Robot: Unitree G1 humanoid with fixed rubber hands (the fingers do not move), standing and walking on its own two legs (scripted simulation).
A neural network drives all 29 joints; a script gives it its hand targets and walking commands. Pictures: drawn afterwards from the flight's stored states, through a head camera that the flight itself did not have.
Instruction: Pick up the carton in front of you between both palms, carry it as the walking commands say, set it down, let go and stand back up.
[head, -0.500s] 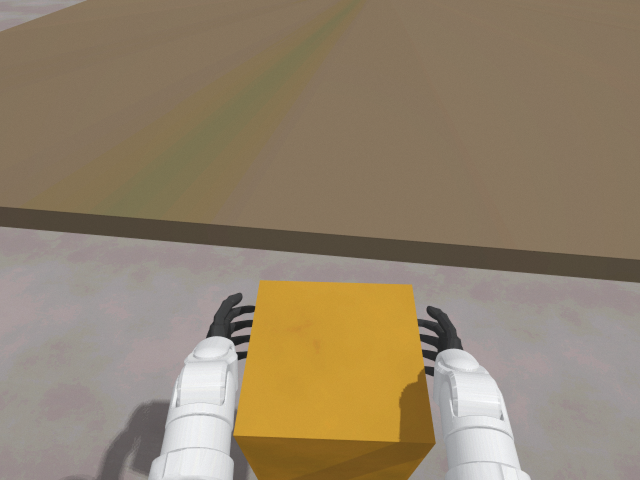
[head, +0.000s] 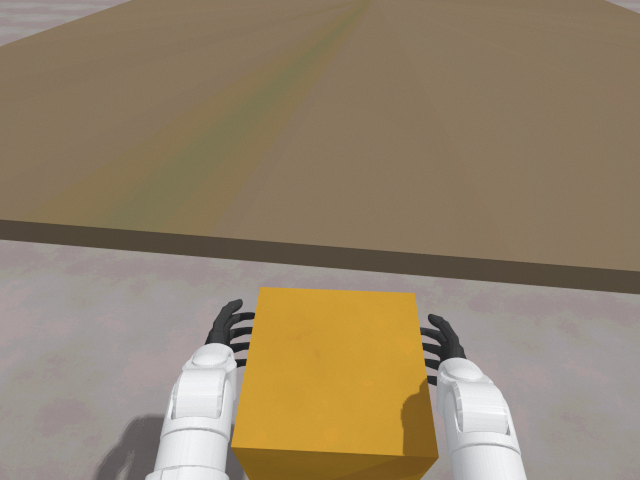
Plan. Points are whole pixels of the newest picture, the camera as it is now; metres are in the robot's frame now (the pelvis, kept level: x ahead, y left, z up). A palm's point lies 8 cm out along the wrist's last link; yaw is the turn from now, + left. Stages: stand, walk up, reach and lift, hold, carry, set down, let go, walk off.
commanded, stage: hold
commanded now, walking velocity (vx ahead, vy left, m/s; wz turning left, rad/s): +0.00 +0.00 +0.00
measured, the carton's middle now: (332, 399) +0.28 +0.00 -0.05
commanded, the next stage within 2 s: carry in 0.90 s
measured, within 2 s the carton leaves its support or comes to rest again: neither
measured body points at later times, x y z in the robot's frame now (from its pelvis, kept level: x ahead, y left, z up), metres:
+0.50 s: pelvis -0.02 +0.00 +0.00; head -0.07 -0.01 +0.45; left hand +0.29 +0.15 +0.05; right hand +0.29 -0.15 +0.04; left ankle +0.00 +0.13 -0.74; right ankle +0.01 -0.13 -0.74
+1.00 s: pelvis +0.00 +0.00 +0.00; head -0.05 +0.00 +0.44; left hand +0.30 +0.15 +0.04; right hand +0.30 -0.15 +0.04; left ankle +0.00 +0.13 -0.74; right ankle +0.01 -0.13 -0.74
